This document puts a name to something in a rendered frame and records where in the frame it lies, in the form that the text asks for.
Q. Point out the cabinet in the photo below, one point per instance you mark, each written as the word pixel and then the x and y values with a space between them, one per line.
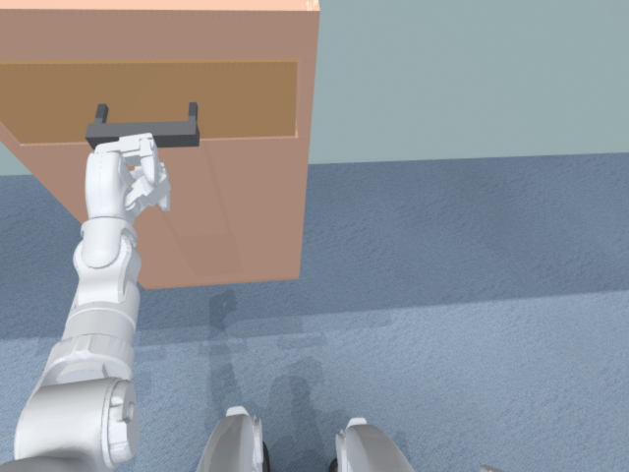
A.
pixel 236 204

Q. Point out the robot thigh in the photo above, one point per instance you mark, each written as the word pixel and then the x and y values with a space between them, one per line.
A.
pixel 366 448
pixel 235 445

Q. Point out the left robot thigh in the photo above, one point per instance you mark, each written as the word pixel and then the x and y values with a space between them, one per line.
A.
pixel 235 445

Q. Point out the left robot forearm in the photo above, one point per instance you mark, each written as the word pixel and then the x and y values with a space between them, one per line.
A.
pixel 98 336

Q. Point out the right robot thigh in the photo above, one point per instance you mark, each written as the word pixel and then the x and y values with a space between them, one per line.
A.
pixel 366 448

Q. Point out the handle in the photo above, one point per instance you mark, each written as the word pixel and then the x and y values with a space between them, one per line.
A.
pixel 178 134

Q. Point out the robot left hand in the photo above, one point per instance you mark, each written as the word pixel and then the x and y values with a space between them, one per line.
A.
pixel 109 181

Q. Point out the robot left upper arm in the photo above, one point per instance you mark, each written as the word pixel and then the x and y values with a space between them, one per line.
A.
pixel 87 426

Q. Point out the drawer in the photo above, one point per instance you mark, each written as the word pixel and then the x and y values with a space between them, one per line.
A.
pixel 52 101

